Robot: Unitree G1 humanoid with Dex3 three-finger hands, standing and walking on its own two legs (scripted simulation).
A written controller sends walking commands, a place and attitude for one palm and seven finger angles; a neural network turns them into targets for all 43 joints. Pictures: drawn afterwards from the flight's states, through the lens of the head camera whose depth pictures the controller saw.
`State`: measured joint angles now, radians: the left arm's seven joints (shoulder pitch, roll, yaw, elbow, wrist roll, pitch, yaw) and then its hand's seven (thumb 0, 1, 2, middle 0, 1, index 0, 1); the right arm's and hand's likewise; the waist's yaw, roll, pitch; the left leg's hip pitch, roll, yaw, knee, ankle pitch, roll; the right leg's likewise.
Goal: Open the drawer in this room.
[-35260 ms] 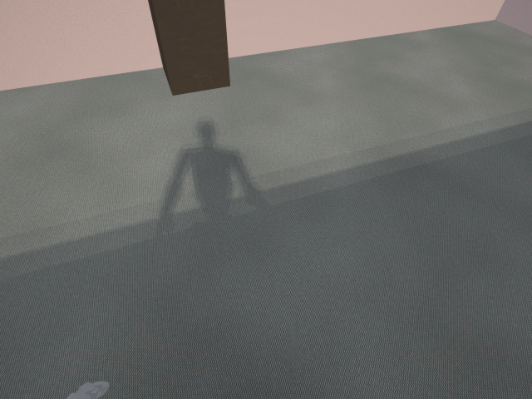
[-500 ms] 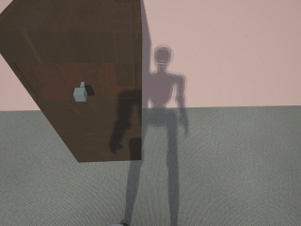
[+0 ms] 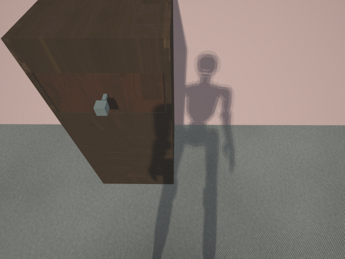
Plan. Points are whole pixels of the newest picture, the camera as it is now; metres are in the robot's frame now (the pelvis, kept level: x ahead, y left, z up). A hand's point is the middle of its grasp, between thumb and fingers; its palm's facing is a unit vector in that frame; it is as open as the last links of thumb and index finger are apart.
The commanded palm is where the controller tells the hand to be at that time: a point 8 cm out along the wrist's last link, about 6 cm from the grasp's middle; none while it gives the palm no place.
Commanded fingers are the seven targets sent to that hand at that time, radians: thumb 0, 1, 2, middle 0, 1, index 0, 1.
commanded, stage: come to a stop and stand still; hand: left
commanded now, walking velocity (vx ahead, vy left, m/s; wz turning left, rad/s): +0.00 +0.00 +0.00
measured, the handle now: (103, 103) +0.54 +0.28 -0.01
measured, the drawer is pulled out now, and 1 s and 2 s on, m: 0.00 0.00 0.00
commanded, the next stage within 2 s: look again from close up in 0.36 s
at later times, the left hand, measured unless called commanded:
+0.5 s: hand out of the picture +0.05 +0.19 -0.17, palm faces +0.01 -0.97 -0.24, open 7.3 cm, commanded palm none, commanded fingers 0.00 0.90 0.90 -0.20 -0.30 -0.20 -0.30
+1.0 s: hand out of the picture -0.02 +0.17 -0.17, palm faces -0.02 -0.97 -0.24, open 7.4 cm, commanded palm none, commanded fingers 0.00 0.90 0.90 -0.20 -0.30 -0.20 -0.30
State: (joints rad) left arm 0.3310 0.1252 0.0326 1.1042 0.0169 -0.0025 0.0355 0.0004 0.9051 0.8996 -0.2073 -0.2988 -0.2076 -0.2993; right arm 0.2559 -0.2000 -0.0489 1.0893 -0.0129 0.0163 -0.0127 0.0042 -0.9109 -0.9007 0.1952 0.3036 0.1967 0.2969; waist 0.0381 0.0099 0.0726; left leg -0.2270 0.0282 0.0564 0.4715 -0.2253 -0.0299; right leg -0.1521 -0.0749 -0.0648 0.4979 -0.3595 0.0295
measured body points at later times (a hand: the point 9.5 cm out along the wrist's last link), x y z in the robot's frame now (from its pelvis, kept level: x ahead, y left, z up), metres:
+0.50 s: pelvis +0.01 +0.00 +0.00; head +0.02 +0.00 +0.45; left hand +0.05 +0.24 -0.15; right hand +0.04 -0.23 -0.15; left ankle -0.01 +0.13 -0.73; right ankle -0.06 -0.13 -0.74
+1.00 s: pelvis -0.03 -0.02 +0.00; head -0.02 -0.03 +0.45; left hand -0.02 +0.22 -0.15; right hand -0.05 -0.23 -0.17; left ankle -0.01 +0.13 -0.74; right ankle -0.06 -0.13 -0.74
